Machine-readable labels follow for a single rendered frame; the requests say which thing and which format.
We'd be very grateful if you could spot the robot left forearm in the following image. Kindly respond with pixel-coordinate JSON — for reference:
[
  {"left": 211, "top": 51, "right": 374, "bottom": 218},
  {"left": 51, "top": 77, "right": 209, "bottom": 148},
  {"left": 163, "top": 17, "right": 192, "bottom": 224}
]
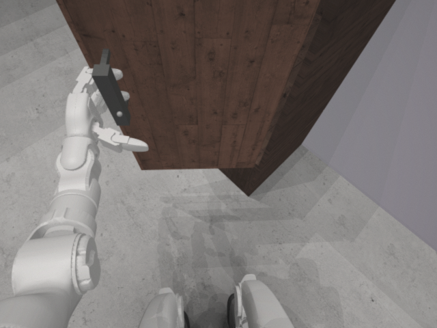
[{"left": 11, "top": 136, "right": 102, "bottom": 296}]

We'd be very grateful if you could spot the robot left hand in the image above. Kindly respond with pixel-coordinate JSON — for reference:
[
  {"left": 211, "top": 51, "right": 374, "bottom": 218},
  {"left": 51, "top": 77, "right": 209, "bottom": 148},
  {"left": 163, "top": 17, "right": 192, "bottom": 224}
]
[{"left": 65, "top": 66, "right": 149, "bottom": 153}]

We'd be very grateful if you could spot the cupboard door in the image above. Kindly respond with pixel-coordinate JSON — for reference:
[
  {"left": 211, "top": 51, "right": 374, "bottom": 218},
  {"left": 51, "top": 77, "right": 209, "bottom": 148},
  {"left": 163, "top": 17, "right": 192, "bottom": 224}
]
[{"left": 56, "top": 0, "right": 320, "bottom": 170}]

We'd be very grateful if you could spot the robot right thigh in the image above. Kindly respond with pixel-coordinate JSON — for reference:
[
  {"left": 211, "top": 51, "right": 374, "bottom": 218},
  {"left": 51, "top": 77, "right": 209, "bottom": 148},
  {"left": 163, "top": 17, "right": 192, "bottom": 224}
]
[{"left": 234, "top": 280, "right": 294, "bottom": 328}]

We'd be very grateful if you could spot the robot left thigh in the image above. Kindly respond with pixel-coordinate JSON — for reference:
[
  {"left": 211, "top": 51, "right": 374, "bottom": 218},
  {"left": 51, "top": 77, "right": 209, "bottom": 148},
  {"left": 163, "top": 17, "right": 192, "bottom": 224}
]
[{"left": 138, "top": 292, "right": 184, "bottom": 328}]

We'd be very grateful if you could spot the robot thigh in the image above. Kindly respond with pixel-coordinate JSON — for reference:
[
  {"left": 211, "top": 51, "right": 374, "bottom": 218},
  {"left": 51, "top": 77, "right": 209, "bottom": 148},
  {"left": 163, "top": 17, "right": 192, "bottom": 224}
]
[
  {"left": 234, "top": 280, "right": 294, "bottom": 328},
  {"left": 138, "top": 292, "right": 184, "bottom": 328}
]

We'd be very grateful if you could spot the robot left upper arm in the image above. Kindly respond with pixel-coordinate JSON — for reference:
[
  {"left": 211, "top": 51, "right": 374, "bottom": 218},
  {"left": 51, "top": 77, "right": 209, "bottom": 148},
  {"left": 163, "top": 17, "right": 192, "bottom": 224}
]
[{"left": 0, "top": 233, "right": 101, "bottom": 328}]

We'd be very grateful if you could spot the handle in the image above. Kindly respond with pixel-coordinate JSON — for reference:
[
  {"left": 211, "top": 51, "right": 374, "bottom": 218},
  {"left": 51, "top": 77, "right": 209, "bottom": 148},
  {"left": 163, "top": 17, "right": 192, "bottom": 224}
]
[{"left": 91, "top": 49, "right": 131, "bottom": 126}]

